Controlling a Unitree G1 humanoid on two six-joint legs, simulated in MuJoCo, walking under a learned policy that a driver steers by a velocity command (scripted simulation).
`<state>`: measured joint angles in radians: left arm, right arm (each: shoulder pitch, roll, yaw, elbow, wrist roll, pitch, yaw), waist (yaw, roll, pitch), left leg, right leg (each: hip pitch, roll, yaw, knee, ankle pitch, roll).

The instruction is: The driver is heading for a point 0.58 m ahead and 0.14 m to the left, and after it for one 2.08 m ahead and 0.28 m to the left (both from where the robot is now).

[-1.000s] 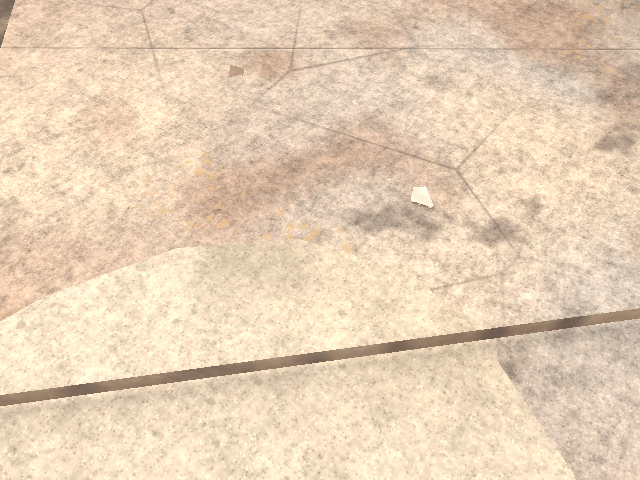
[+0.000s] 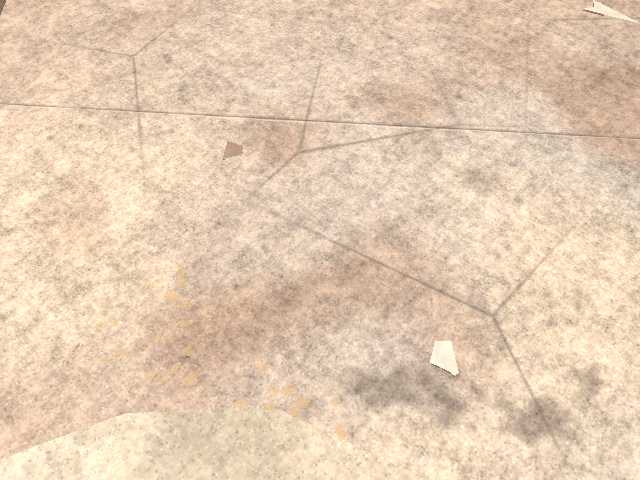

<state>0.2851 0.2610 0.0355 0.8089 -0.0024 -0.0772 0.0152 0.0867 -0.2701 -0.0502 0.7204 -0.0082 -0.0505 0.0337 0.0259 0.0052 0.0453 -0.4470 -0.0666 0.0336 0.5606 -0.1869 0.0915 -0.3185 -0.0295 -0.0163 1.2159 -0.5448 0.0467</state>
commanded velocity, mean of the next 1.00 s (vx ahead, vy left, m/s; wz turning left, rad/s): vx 0.35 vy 0.00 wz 0.57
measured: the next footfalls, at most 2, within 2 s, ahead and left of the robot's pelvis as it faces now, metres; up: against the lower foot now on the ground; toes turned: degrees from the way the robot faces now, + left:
right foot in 0.30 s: +0.25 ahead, -0.15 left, +0.06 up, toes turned +18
left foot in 0.66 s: +0.17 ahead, +0.11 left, +0.03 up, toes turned +31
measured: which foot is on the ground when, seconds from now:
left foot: down 0.00-0.36, up 0.38-0.64, down 0.66-1.00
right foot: up 0.00-0.28, down 0.30-0.66, up 0.68-1.00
